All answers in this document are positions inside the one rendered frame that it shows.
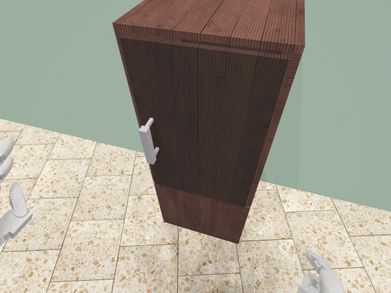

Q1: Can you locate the handle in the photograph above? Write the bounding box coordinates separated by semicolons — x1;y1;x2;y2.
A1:
139;118;159;165

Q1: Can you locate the left robot hand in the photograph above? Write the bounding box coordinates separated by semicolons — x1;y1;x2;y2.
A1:
0;137;33;246

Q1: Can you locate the cupboard door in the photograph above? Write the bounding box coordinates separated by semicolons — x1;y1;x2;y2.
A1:
119;34;290;207

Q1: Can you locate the right robot hand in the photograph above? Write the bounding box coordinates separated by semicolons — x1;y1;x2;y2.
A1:
298;250;345;293

